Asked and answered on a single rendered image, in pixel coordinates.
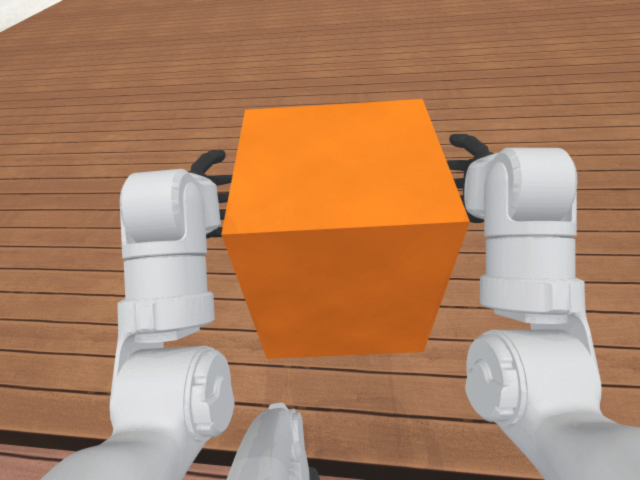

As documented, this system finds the left robot thigh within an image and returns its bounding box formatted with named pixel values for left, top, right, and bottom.
left=226, top=408, right=305, bottom=480

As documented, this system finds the left robot shin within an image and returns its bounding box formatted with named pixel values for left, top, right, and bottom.
left=269, top=403, right=310, bottom=480

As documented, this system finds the robot left hand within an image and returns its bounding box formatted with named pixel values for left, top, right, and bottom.
left=188, top=150, right=233, bottom=239

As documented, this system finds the robot right forearm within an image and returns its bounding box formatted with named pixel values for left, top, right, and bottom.
left=464, top=148, right=601, bottom=401

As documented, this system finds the robot right hand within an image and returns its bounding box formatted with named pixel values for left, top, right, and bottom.
left=447, top=134, right=494, bottom=223

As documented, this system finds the left robot upper arm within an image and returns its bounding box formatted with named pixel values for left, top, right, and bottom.
left=40, top=346, right=234, bottom=480

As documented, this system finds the robot left forearm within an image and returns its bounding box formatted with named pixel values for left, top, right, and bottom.
left=110, top=169, right=221, bottom=426

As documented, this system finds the carton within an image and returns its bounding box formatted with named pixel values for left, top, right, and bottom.
left=221, top=99, right=470, bottom=359

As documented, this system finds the right robot upper arm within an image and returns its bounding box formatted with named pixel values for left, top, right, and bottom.
left=465, top=329, right=640, bottom=480

